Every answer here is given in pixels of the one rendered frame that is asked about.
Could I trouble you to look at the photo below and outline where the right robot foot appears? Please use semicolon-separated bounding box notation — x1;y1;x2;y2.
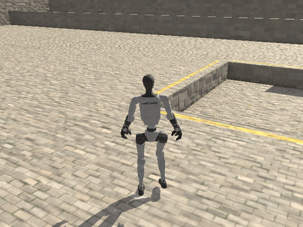
159;178;167;189

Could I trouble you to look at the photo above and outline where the left robot upper arm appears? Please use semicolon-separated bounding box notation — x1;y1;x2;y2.
127;96;140;122

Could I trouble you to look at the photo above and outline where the right robot forearm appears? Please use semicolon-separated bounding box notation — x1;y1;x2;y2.
170;113;180;131

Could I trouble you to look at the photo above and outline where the left robot forearm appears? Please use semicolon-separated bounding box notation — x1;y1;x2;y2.
122;115;131;131

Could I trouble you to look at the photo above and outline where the right robot upper arm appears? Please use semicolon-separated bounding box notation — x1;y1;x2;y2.
159;95;174;120

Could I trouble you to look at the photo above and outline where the right robot shin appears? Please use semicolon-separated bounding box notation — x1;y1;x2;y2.
157;150;165;182

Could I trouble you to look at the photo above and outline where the right robot hand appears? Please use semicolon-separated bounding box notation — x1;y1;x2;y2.
171;129;182;140

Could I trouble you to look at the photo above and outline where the left robot hand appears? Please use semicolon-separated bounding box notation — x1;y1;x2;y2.
121;129;131;139

